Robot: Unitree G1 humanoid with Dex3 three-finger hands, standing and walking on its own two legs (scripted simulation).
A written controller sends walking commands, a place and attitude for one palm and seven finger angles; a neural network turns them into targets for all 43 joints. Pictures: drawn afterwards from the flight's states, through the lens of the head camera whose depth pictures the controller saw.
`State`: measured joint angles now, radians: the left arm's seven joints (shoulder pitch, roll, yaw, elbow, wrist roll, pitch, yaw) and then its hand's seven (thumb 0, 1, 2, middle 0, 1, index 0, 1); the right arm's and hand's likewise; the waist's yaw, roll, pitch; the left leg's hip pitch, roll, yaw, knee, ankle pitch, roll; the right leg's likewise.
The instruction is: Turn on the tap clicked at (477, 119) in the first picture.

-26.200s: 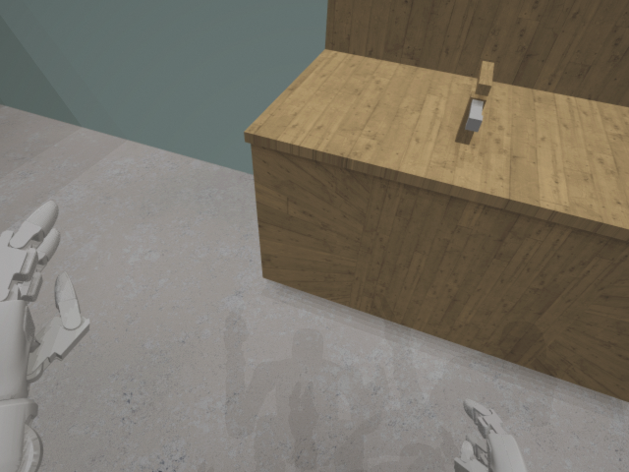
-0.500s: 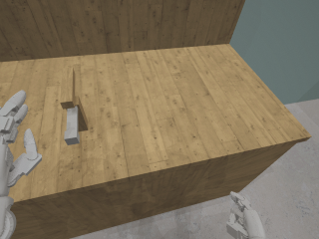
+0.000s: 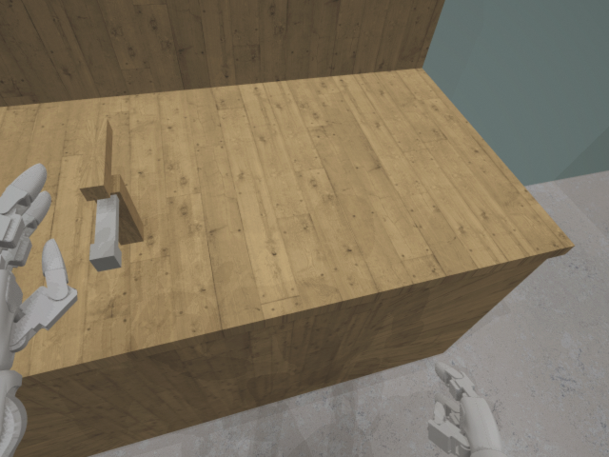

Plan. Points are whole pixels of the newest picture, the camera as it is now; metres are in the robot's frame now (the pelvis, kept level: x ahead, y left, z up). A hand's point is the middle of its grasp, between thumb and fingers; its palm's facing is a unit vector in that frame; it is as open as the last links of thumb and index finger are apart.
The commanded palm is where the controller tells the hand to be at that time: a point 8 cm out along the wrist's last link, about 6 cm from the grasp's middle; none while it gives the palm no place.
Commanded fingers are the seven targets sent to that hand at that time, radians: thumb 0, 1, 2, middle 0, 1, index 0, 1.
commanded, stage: shuffle to correct the standing spot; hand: left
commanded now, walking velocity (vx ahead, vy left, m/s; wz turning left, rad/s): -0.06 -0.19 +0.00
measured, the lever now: (106, 256) +0.32 +0.29 +0.06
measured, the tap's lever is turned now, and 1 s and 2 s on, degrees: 0 0 0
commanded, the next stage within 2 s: come to a stop and stand still in 0.22 s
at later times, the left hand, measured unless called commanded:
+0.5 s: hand (127, 309) +0.22 +0.19 +0.16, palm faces +0.34 -0.86 -0.38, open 7.4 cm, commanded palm +0.16 +0.23 +0.17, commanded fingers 0.00 0.90 0.90 -0.20 -0.30 -0.20 -0.30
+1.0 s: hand (41, 309) +0.22 +0.27 +0.14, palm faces +0.30 -0.88 -0.37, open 7.4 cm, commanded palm +0.16 +0.31 +0.17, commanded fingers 0.00 0.90 0.90 -0.20 -0.30 -0.20 -0.30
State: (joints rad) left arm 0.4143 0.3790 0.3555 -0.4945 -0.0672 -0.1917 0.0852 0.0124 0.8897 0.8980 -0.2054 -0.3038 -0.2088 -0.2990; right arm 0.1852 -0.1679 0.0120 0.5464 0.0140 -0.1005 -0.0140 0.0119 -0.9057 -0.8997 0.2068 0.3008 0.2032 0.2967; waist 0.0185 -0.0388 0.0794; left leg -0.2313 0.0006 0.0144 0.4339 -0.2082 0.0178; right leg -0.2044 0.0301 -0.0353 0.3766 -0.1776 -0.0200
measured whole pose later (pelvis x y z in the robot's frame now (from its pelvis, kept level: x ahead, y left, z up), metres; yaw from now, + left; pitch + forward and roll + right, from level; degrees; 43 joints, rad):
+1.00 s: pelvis +0.00 +0.03 +0.00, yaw -1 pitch -1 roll -1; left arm 0.44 0.40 0.32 -0.45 -0.04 -0.22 0.08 0.01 0.88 0.90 -0.21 -0.30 -0.22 -0.30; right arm 0.21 -0.17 0.03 0.57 0.01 -0.14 -0.02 0.01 -0.91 -0.90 0.21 0.30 0.20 0.30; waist 0.02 -0.06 0.07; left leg -0.22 -0.04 0.06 0.46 -0.23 0.07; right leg -0.22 -0.02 0.00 0.44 -0.20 0.02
